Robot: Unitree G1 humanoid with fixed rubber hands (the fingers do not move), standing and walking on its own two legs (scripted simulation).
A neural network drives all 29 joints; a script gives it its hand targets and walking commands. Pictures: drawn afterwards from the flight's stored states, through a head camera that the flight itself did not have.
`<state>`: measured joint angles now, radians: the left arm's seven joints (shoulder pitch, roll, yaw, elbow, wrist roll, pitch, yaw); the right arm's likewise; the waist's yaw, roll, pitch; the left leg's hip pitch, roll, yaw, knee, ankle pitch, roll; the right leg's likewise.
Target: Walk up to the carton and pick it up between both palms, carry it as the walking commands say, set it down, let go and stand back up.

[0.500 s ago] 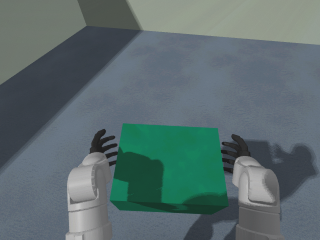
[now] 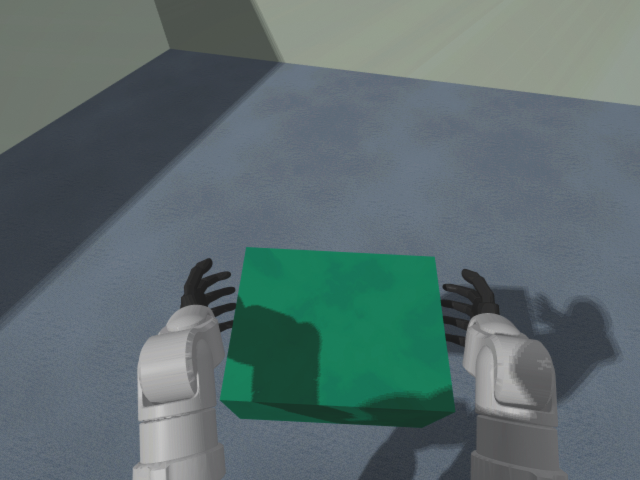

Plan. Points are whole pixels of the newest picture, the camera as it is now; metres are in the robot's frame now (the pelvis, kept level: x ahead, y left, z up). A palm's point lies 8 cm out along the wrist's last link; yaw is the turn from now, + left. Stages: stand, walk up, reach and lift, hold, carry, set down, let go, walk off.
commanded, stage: carry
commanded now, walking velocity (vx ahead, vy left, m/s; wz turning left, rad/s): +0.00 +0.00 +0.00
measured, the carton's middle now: (335, 339) +0.30 +0.00 -0.01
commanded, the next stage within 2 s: none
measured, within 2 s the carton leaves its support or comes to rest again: neither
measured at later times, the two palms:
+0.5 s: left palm (195, 329) +0.27 +0.17 +0.08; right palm (478, 340) +0.26 -0.17 +0.06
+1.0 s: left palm (180, 303) +0.32 +0.20 +0.07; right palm (443, 302) +0.31 -0.14 +0.06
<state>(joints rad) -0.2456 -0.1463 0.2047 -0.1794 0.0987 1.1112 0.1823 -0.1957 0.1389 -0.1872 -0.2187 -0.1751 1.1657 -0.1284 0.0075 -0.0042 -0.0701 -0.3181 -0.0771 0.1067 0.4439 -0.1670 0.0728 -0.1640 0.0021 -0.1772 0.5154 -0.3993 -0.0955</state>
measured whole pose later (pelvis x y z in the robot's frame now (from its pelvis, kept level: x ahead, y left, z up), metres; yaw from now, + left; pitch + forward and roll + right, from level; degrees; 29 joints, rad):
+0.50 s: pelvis -0.01 +0.00 +0.00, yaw +0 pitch +1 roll +2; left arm -0.24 -0.14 0.20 -0.09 0.14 1.03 0.13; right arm -0.17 0.13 -0.18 -0.15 -0.18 1.08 -0.13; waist 0.01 -0.01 -0.08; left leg -0.32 -0.07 0.11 0.45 -0.16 0.08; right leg -0.16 0.00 -0.18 0.52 -0.39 -0.09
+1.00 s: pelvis +0.05 +0.02 +0.00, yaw +0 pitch +0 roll +1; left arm -0.21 -0.12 0.21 -0.08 0.17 1.08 0.11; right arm -0.17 0.14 -0.17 -0.08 -0.17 1.12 -0.13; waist 0.01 -0.02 -0.10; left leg -0.26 -0.05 0.11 0.49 -0.24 0.09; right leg -0.26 -0.02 -0.14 0.90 -0.45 -0.08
